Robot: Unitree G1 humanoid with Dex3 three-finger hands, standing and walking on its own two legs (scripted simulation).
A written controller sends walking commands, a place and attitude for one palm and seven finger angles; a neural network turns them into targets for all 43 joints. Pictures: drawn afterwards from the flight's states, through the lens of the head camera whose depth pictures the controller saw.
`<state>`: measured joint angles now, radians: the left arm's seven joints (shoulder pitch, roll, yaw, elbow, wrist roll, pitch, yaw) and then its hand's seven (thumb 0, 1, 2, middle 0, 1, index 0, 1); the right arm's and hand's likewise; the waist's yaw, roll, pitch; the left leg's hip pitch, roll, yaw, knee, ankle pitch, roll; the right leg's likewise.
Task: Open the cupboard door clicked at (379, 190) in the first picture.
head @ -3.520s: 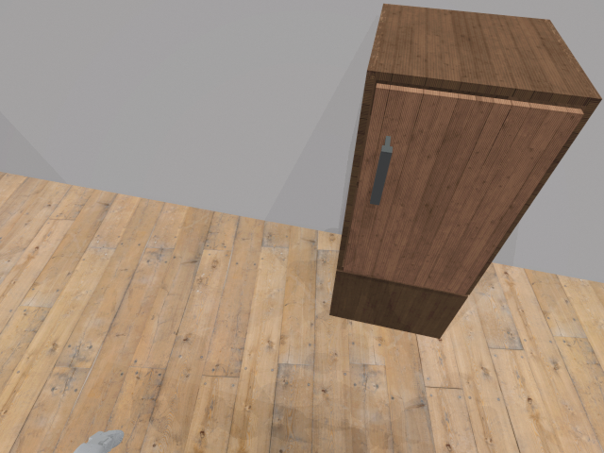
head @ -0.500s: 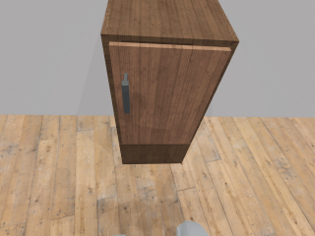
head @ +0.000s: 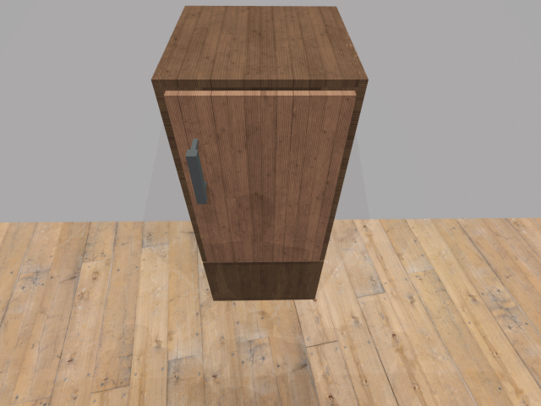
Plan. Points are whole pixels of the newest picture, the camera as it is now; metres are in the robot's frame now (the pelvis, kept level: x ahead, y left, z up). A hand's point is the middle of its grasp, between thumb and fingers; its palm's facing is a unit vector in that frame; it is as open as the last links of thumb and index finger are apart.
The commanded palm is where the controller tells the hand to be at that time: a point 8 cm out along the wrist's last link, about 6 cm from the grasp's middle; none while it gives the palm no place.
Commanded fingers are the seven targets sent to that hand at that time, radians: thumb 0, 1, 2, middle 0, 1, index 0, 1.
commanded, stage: come to a stop and stand still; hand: left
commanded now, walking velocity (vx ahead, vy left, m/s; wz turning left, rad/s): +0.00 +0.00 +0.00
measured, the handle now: (198, 172) +0.58 +0.19 -0.02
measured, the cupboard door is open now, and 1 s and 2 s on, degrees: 0 0 0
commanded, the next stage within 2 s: look again from close up in 0.24 s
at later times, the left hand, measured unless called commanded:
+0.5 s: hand out of the picture -0.04 +0.18 -0.17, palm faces +0.01 -0.98 -0.18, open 7.4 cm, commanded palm none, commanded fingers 0.00 0.90 0.90 -0.20 -0.30 -0.20 -0.30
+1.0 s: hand out of the picture +0.08 +0.21 -0.13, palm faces +0.16 -0.96 -0.22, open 7.3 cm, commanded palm +0.11 +0.26 -0.06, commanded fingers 0.00 0.78 0.85 -0.21 -0.38 -0.21 -0.38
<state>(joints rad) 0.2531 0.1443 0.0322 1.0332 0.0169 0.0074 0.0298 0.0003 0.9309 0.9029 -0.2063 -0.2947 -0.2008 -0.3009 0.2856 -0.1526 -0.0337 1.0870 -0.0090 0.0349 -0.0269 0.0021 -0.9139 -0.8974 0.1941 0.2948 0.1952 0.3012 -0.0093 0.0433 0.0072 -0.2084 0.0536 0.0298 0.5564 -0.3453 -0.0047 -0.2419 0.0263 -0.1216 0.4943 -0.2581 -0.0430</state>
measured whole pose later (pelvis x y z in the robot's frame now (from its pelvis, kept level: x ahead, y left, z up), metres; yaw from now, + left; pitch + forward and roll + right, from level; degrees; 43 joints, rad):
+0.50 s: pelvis -0.01 +0.02 +0.00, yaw -1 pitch +0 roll -1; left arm 0.34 0.12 -0.01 1.14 0.02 -0.02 0.03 0.00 0.91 0.90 -0.20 -0.29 -0.20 -0.30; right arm 0.30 -0.16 0.01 1.07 -0.01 -0.01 -0.02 0.01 -0.93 -0.90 0.19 0.29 0.20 0.30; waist -0.01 0.03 0.03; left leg -0.19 0.00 0.06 0.51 -0.31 0.03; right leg -0.24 -0.03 -0.09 0.48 -0.23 -0.01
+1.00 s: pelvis +0.00 +0.03 +0.00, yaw -1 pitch +0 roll +1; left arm 0.42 0.16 0.04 0.62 -0.06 0.03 0.07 0.02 0.93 0.90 -0.21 -0.30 -0.20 -0.31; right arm 0.36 -0.17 0.03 1.00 0.01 -0.12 -0.06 0.02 -0.93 -0.90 0.20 0.30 0.20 0.30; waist 0.01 0.00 0.02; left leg -0.16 -0.03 0.08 0.47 -0.31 0.04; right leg -0.25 -0.05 -0.06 0.52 -0.27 0.00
